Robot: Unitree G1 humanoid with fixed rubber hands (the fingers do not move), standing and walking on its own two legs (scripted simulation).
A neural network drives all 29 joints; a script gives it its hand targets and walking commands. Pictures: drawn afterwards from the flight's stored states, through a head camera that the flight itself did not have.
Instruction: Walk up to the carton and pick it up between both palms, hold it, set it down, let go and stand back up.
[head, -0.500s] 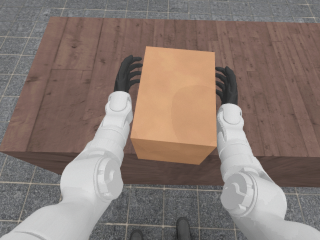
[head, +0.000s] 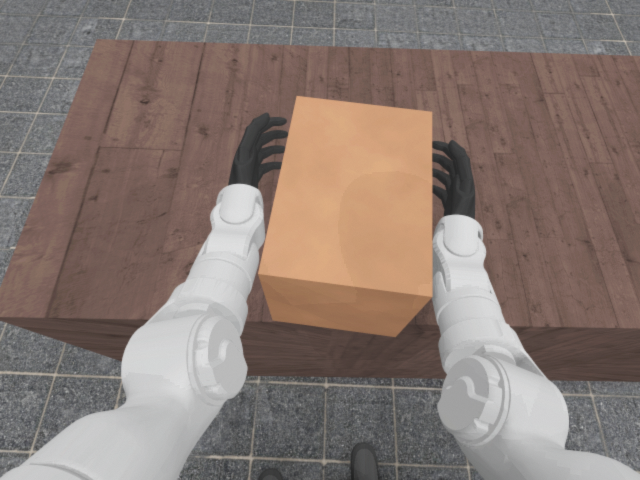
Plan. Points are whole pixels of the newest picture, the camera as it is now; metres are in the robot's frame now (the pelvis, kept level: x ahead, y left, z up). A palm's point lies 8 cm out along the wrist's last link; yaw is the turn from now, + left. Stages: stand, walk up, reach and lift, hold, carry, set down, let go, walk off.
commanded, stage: reach and lift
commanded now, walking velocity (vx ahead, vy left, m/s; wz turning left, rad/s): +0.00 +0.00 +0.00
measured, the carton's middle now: (348, 221) +0.44 -0.05 -0.01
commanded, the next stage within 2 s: none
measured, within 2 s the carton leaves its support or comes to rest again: leaves its support in 0.14 s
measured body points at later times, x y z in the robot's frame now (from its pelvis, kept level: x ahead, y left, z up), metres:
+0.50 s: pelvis +0.01 +0.03 +0.01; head +0.08 +0.04 +0.45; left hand +0.49 +0.09 +0.10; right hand +0.43 -0.17 +0.09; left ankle -0.05 +0.13 -0.74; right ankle +0.00 -0.12 -0.74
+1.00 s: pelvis -0.02 +0.00 +0.01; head +0.00 +0.00 +0.46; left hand +0.44 +0.08 +0.16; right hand +0.39 -0.19 +0.15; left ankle -0.05 +0.13 -0.74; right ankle +0.00 -0.12 -0.74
